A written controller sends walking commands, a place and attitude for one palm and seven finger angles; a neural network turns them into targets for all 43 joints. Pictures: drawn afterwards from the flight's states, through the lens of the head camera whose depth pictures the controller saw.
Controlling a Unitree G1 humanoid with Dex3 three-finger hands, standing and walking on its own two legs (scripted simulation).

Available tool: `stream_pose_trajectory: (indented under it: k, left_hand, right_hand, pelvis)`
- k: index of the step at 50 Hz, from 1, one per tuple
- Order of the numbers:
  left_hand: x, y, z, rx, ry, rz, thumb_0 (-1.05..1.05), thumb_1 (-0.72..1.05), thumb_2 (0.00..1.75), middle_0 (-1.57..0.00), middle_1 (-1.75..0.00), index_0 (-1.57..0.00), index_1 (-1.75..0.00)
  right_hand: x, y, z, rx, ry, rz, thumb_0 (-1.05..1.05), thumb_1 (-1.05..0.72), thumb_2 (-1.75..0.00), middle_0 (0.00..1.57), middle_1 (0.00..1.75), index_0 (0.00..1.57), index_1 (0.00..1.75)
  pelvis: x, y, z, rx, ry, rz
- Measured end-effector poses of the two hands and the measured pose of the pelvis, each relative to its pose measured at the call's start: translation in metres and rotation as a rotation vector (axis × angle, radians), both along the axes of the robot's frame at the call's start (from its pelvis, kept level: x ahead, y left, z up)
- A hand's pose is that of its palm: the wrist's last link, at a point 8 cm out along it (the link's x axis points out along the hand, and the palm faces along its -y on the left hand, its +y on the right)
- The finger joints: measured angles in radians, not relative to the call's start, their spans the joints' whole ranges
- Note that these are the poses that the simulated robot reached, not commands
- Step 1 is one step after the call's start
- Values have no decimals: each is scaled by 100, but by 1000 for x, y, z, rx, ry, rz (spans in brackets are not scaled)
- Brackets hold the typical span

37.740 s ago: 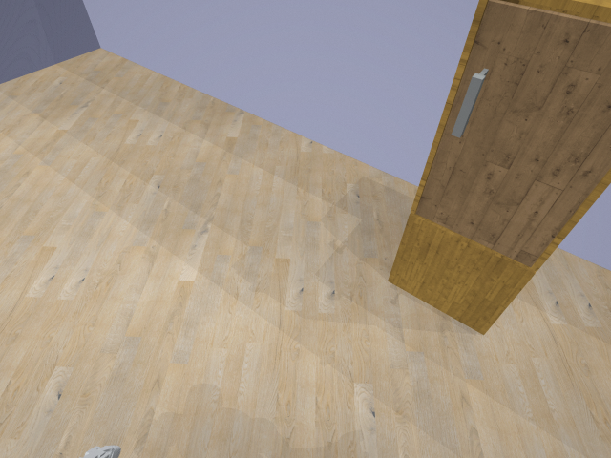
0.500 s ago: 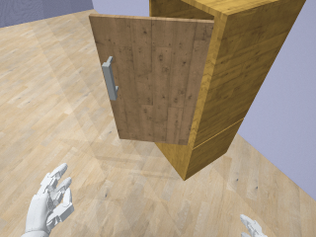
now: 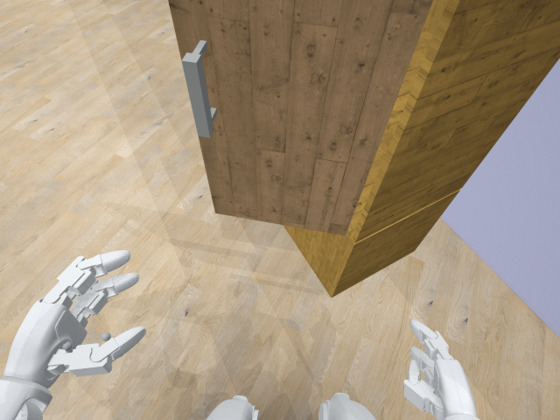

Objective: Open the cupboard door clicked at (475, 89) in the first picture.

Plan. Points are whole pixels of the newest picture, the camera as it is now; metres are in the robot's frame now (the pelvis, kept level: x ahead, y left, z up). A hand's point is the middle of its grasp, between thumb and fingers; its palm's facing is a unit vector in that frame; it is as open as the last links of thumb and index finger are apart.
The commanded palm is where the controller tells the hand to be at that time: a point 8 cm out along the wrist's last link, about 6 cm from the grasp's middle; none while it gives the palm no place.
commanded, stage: raise the hand with hooked fingers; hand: left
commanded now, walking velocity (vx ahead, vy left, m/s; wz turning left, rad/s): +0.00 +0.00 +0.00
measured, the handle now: (203, 91) +0.57 +0.18 +0.13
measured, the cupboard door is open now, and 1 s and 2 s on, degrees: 50 50 50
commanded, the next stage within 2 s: move the hooked fingers beside the handle in 1.40 s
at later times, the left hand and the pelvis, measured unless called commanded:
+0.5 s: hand (77, 277) +0.25 +0.26 +0.10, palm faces -0.06 -1.00 -0.06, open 13.1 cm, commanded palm +0.23 +0.31 +0.11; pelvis +0.01 +0.01 +0.03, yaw +0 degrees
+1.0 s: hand (54, 213) +0.31 +0.29 +0.15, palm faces -0.06 -1.00 -0.04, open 13.9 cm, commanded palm +0.28 +0.33 +0.15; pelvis +0.01 +0.01 +0.04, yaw -1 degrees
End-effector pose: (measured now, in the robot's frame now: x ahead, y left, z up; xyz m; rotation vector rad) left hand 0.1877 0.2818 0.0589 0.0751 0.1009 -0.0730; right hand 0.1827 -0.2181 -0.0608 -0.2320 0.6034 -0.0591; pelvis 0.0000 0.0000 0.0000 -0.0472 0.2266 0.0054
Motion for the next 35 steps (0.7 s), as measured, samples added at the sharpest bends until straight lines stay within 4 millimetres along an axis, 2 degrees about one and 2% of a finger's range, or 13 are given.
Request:
stream_pose_trajectory:
  k: [8, 16, 24, 35]
  left_hand:
    - [18, 11, 15, -1, -30, 6, 0, 10, 56, -26, -81, -26, -82]
    - [34, 18, 27, -4, -46, -5, 0, -8, 48, -27, -93, -27, -94]
    - [46, 30, 45, -11, -74, 10, -1, -27, 40, -28, -105, -29, -106]
    - [68, 45, 66, -27, -86, 14, -1, -46, 32, -30, -117, -30, -117]
  right_hand:
    - [-22, -16, 3, -29, 46, -38, 2, -90, -90, 21, 30, 20, 30]
    - [-25, -27, 20, -68, 29, -59, 2, -90, -90, 20, 30, 20, 30]
    - [-17, -19, 32, -61, -7, -44, 2, -90, -90, 20, 30, 20, 30]
    - [-15, -5, 38, -40, -3, -29, 1, -90, -90, 20, 30, 20, 30]
  pelvis:
    - [6, 2, 8, 3, -10, -6]
    - [8, 4, 17, 4, -38, -8]
    - [9, 7, 25, 3, -68, -6]
    - [9, 11, 35, 4, -104, -6]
